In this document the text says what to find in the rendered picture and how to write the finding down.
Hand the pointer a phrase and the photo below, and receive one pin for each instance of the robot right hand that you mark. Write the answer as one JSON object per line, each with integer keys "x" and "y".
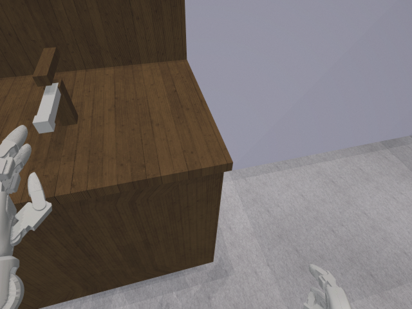
{"x": 334, "y": 297}

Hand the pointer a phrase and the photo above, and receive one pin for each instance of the robot left forearm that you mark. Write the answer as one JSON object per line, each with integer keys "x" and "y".
{"x": 11, "y": 286}

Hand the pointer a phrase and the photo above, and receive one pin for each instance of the tap lever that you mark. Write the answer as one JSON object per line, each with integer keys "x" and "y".
{"x": 44, "y": 121}

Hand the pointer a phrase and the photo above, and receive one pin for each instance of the robot left hand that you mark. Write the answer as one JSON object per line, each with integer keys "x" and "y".
{"x": 13, "y": 157}

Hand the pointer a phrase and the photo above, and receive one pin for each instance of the counter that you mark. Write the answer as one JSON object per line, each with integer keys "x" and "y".
{"x": 134, "y": 168}

